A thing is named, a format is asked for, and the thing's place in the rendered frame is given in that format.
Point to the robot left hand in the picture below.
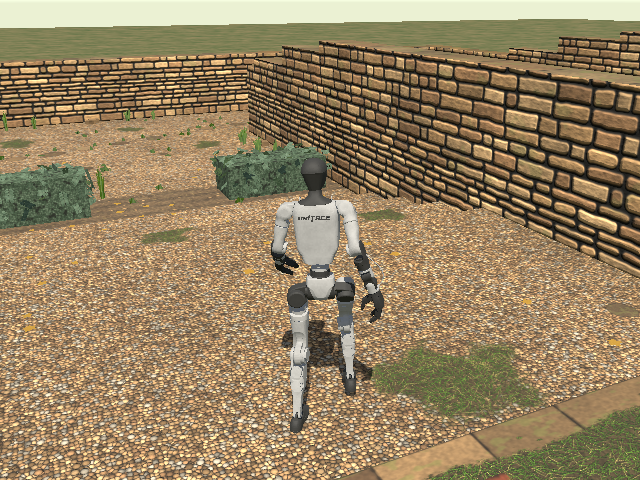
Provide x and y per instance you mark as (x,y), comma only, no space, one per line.
(289,262)

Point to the left robot thigh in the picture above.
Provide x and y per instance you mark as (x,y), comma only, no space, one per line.
(299,319)

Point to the robot left upper arm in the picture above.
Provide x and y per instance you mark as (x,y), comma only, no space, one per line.
(284,213)

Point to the right robot forearm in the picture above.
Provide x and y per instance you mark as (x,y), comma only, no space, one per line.
(365,271)

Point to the robot right upper arm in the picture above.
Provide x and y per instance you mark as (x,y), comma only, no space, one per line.
(351,227)

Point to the right robot shin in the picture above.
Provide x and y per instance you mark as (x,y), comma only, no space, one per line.
(348,348)

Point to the robot right hand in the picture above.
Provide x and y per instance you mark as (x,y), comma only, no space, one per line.
(378,301)

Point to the left robot forearm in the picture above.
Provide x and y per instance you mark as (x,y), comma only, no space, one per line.
(278,258)

